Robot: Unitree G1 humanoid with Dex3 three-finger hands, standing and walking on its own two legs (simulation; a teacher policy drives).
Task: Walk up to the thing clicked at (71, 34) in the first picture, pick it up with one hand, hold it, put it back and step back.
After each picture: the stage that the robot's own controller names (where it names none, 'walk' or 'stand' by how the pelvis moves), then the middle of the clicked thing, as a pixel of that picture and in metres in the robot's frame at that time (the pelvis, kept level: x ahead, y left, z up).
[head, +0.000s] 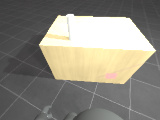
stand; (71, 28) +0.79 +0.26 +0.10
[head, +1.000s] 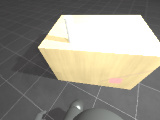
walk; (70, 30) +0.71 +0.26 +0.10
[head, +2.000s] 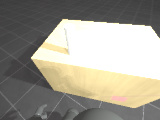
stand; (70, 41) +0.54 +0.20 +0.13
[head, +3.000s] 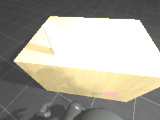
stand; (53, 41) +0.50 +0.31 +0.13
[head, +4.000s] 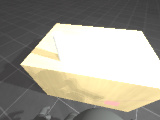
stand; (60, 48) +0.49 +0.27 +0.10
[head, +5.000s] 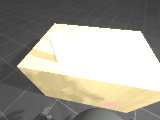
stand; (57, 49) +0.47 +0.28 +0.10
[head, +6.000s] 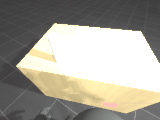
stand; (56, 49) +0.47 +0.29 +0.10
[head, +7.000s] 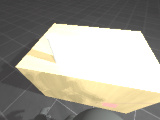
stand; (56, 50) +0.46 +0.30 +0.10
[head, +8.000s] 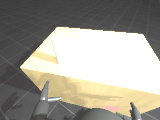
rise first; (59, 51) +0.46 +0.29 +0.10
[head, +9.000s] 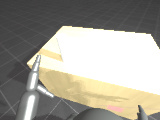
go down; (63, 49) +0.48 +0.28 +0.10
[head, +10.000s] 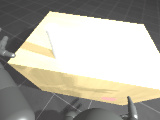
go down; (56, 44) +0.47 +0.25 +0.12
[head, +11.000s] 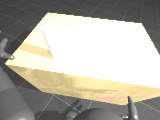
approach; (53, 44) +0.47 +0.27 +0.12
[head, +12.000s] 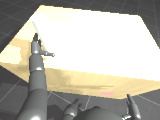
close in; (46, 38) +0.47 +0.28 +0.16
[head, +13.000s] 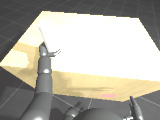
lift; (51, 43) +0.45 +0.26 +0.15
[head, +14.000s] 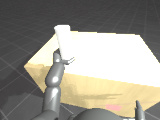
lift; (66, 49) +0.35 +0.17 +0.25
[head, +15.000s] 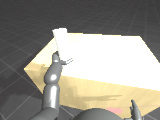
hold; (64, 51) +0.36 +0.19 +0.23
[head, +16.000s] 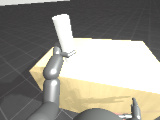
hold; (66, 42) +0.33 +0.16 +0.32
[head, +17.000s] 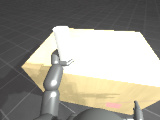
hold; (64, 51) +0.34 +0.18 +0.23
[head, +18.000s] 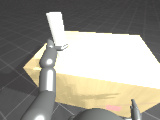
crouch; (59, 37) +0.41 +0.22 +0.29
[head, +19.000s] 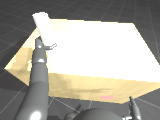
lower; (47, 37) +0.48 +0.27 +0.20
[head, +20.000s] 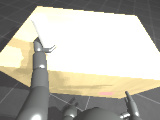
lower; (46, 38) +0.48 +0.28 +0.16
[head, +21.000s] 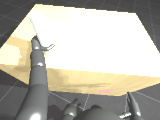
lower; (44, 36) +0.48 +0.28 +0.16
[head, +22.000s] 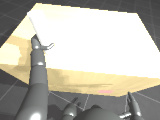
lower; (44, 35) +0.49 +0.28 +0.16
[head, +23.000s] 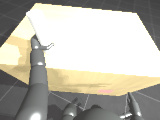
lower; (43, 35) +0.49 +0.28 +0.16
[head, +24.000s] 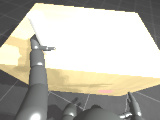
open; (43, 36) +0.48 +0.28 +0.16
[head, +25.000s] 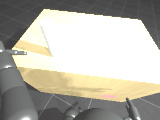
sink last; (52, 41) +0.46 +0.26 +0.14
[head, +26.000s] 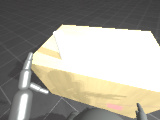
stand; (61, 47) +0.50 +0.30 +0.12
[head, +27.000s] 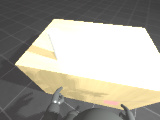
stand; (57, 46) +0.47 +0.28 +0.11
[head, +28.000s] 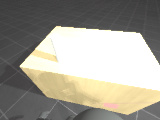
stand; (58, 49) +0.49 +0.29 +0.10
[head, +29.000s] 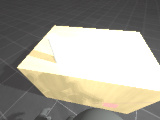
stand; (56, 50) +0.47 +0.30 +0.10
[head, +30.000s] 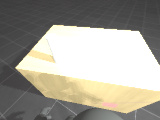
stand; (55, 50) +0.47 +0.31 +0.10
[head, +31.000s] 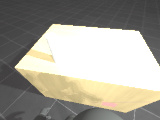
stand; (55, 49) +0.47 +0.31 +0.10
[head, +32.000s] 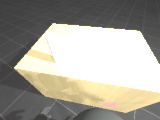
stand; (55, 50) +0.46 +0.30 +0.10
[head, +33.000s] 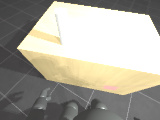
walk; (63, 29) +0.56 +0.24 +0.13
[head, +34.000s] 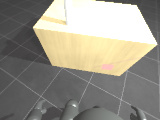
walk; (68, 11) +0.84 +0.31 +0.12
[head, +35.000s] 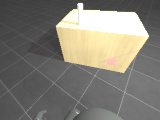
stand; (80, 15) +1.16 +0.26 +0.12
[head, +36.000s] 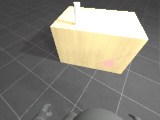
stand; (77, 14) +1.08 +0.27 +0.10
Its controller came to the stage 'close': yes
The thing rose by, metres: 0.21
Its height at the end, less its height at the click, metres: +0.00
